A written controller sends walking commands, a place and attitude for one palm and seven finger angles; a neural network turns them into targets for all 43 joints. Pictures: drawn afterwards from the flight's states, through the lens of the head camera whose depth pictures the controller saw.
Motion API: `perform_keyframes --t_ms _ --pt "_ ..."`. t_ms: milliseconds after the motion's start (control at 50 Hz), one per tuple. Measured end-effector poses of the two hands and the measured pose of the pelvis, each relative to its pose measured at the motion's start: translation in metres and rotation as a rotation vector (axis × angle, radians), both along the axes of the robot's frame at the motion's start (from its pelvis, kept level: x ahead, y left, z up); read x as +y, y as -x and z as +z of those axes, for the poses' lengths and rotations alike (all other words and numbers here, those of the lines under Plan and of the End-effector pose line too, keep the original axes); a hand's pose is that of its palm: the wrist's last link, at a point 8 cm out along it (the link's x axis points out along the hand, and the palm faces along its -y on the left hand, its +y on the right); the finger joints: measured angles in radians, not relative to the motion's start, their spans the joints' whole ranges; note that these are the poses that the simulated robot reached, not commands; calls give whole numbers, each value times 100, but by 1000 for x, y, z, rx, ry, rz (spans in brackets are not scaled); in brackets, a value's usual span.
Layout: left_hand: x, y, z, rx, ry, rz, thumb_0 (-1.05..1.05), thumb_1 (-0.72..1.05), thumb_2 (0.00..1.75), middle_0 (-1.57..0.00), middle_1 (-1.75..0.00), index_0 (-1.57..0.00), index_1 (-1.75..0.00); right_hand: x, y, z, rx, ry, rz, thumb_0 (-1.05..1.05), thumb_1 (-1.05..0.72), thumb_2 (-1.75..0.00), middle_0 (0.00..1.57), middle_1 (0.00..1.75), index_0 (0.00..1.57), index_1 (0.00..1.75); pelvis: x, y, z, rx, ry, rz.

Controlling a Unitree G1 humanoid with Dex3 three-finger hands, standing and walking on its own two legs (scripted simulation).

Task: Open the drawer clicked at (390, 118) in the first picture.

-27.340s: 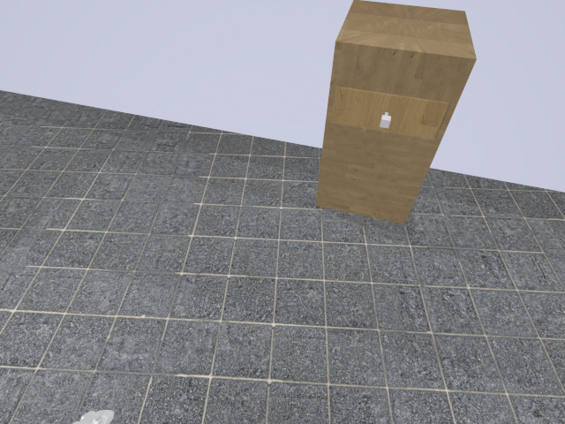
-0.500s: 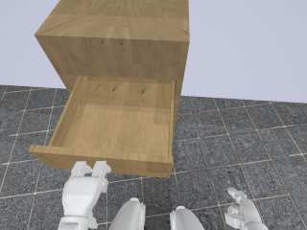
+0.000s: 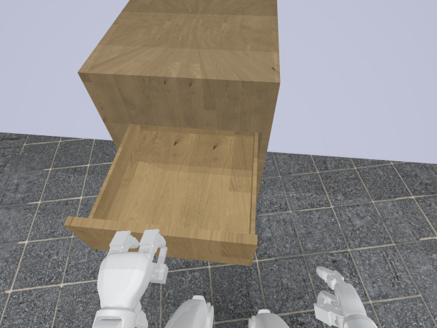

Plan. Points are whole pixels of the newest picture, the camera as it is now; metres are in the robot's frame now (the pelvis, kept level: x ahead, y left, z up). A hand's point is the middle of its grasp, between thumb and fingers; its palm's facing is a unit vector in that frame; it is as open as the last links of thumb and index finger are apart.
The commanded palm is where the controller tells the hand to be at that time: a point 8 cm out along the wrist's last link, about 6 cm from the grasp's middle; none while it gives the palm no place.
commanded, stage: lift the hand off the handle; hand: left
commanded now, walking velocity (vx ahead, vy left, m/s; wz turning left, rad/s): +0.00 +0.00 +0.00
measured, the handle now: (160, 264) +0.26 +0.15 -0.10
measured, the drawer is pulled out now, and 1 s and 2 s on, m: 0.29 0.29 0.29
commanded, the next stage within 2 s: draw the hand back to the body in 1.24 s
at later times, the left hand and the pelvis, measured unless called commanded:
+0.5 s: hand (139, 278) +0.21 +0.16 -0.01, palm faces -0.03 -0.17 -0.99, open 13.8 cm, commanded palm +0.19 +0.15 +0.05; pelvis +0.01 +0.00 +0.02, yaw +0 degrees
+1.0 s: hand (142, 269) +0.22 +0.15 +0.03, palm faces +0.00 -0.14 -0.99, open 13.8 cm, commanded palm +0.19 +0.15 +0.09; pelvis +0.01 -0.03 +0.04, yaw -1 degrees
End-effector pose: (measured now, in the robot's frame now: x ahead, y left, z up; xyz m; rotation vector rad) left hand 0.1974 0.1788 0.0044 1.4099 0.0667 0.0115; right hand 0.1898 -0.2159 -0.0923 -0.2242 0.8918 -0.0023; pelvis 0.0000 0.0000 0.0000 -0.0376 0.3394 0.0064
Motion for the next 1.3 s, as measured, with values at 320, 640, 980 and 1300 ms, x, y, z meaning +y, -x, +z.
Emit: perform_keyframes --t_ms 320,640,980,1300 --pt "-4 -3 24 -12 6 -6 0 -49 31 -32 -120 -32 -120 -7 7 16 6 -7 -18 1 -90 -90 20 30 20 30 -1 -5 16 -37 -9 -9" --pt "-19 8 51 -36 -2 -18 0 -49 31 -32 -120 -32 -120 -10 -5 31 -49 -48 7 2 -90 -90 20 30 20 30 -9 -7 26 -77 -25 -16" --pt "-26 3 77 -30 -23 11 0 -49 31 -32 -120 -32 -120 -31 -3 48 -62 -66 -20 2 -90 -90 20 30 20 30 -26 -11 44 -128 -45 -27" --pt "-16 5 91 7 -24 50 0 -49 31 -32 -120 -32 -120 -51 -7 59 -77 -47 -38 2 -90 -90 20 30 20 30 -37 -18 55 -146 -55 -34"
